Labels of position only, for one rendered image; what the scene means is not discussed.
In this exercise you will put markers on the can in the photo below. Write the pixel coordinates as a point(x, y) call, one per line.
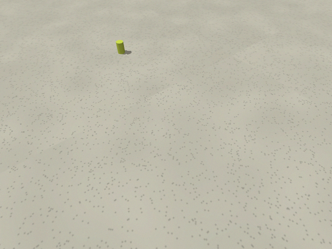
point(120, 46)

